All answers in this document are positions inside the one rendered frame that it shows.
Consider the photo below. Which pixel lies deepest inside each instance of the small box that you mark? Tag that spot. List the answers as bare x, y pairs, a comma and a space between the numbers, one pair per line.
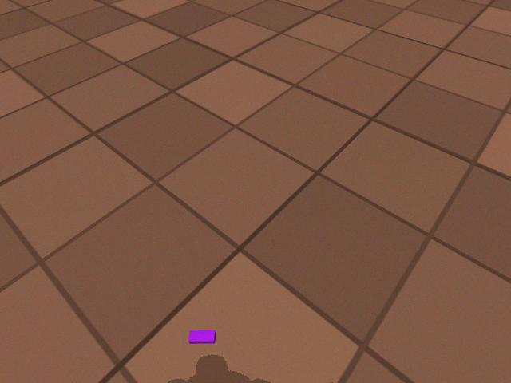
202, 337

